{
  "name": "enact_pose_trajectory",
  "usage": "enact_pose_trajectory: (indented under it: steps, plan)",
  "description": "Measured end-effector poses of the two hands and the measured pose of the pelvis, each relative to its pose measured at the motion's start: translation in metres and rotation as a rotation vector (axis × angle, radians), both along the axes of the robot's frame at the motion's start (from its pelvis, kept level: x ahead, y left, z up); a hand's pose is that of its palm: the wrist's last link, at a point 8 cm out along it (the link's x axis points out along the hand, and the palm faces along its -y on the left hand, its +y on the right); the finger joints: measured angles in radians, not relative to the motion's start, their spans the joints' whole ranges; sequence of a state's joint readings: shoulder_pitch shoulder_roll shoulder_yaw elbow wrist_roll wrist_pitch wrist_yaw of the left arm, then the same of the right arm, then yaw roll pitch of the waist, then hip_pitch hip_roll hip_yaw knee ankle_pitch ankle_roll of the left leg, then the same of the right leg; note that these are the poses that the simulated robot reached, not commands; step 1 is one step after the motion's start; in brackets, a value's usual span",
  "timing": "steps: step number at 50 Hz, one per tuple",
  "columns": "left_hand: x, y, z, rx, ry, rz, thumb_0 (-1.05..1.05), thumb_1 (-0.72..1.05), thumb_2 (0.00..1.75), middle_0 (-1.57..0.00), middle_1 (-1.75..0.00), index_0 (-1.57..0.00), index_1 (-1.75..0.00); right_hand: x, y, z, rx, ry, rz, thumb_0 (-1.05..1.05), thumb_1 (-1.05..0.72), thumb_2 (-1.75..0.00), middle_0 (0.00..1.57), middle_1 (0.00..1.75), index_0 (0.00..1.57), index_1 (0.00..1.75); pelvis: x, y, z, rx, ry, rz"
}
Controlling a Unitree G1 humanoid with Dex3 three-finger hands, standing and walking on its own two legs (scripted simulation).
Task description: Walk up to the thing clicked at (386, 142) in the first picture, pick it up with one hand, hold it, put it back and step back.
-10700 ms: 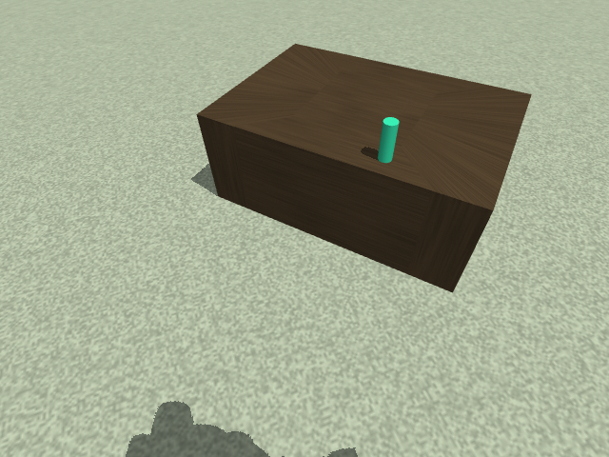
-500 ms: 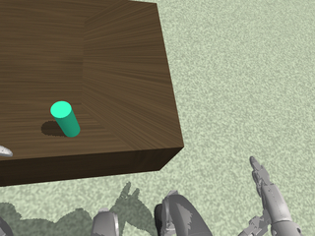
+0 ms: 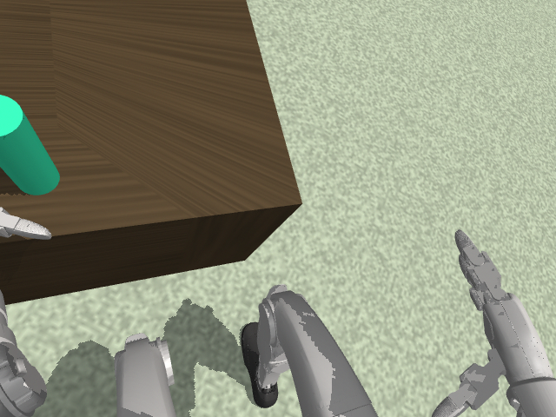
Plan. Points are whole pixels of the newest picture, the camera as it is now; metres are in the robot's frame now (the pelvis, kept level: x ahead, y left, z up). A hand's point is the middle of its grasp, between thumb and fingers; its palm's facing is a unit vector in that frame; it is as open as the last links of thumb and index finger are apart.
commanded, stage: close in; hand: left
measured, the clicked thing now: (19, 151) +0.51 +0.21 -0.04
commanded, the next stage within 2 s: close in 0.36 s
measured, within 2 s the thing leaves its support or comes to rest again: leaves its support in 1.68 s
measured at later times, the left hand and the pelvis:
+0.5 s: hand (31, 168) +0.49 +0.20 -0.05, palm faces +0.18 -0.98 +0.00, open 17.5 cm; pelvis +0.00 +0.00 +0.01, yaw +0 degrees
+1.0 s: hand (13, 153) +0.51 +0.22 -0.04, palm faces +0.23 -0.97 -0.02, open 14.7 cm; pelvis +0.01 +0.01 +0.01, yaw +0 degrees
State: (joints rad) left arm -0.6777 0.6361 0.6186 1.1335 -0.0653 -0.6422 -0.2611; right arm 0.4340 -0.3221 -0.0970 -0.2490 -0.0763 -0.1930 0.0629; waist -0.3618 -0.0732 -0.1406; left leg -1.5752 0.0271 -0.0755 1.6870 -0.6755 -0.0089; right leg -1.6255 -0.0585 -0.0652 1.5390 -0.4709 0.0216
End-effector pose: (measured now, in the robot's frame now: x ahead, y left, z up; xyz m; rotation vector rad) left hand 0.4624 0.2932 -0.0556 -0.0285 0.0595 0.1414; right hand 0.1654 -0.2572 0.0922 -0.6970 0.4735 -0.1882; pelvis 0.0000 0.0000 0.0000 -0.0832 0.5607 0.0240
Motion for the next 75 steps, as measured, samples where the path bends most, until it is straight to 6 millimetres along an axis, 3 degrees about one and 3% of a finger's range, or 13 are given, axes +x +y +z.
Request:
enact_pose_trajectory:
  steps: [11,27,39,46,52,63,71,75]
  plan:
    - [0.004,-0.020,0.014,0.015,0.017,0.019,-0.02,-0.58,0.01,-0.07,-0.06,-0.09,-0.05,-0.009,-0.005,0.003,0.028,-0.003,-0.042,-0.01,0.52,-0.05,0.06,0.05,0.06,0.05,-0.001,0.001,0.003,0.003,-0.006,0.003]
    - [0.000,-0.043,0.008,0.023,0.013,0.039,-0.02,-0.60,0.01,-0.10,-0.07,-0.12,-0.06,0.005,0.006,0.018,0.023,-0.004,-0.013,-0.01,0.51,-0.05,0.06,0.05,0.06,0.05,0.005,0.004,0.008,0.006,-0.004,0.004]
    - [0.008,-0.025,0.018,0.054,-0.007,0.098,-0.02,-0.60,0.08,-0.36,-0.24,-0.38,-0.23,0.006,0.009,0.011,0.054,0.032,-0.035,-0.01,0.50,-0.05,0.06,0.05,0.06,0.05,0.011,0.005,0.011,0.003,-0.001,0.002]
    - [0.016,-0.025,0.018,0.057,0.012,0.080,-0.01,-0.56,0.15,-0.47,-0.33,-0.48,-0.32,0.010,0.011,0.009,0.069,0.047,-0.027,-0.01,0.50,-0.05,0.06,0.05,0.06,0.05,0.012,0.006,0.012,0.003,0.008,0.001]
    - [0.017,-0.028,0.013,0.040,0.007,0.091,-0.01,-0.49,0.23,-0.55,-0.41,-0.57,-0.40,0.009,0.011,0.012,0.059,0.059,-0.025,-0.01,0.50,-0.05,0.06,0.05,0.06,0.05,0.013,0.005,0.011,0.004,0.011,-0.001]
    - [0.018,-0.038,0.026,0.042,0.002,0.070,-0.01,-0.28,0.48,-0.81,-0.67,-0.82,-0.66,0.006,0.005,0.011,0.076,0.054,-0.059,-0.01,0.49,-0.05,0.06,0.05,0.06,0.05,0.013,0.004,0.017,0.003,-0.001,0.001]
    - [0.017,-0.033,0.026,0.049,0.000,0.080,-0.01,-0.10,0.66,-1.00,-0.87,-1.02,-0.86,0.007,0.006,0.015,0.075,0.035,-0.046,-0.01,0.50,-0.05,0.06,0.05,0.06,0.05,0.010,0.003,0.017,0.008,-0.004,-0.001]
    - [0.017,-0.034,0.026,0.047,-0.009,0.068,-0.01,-0.12,0.79,-0.98,-0.93,-1.00,-0.93,0.007,0.008,0.018,0.066,0.029,-0.032,-0.01,0.50,-0.05,0.06,0.05,0.06,0.05,0.009,0.003,0.016,0.008,-0.005,0.000]
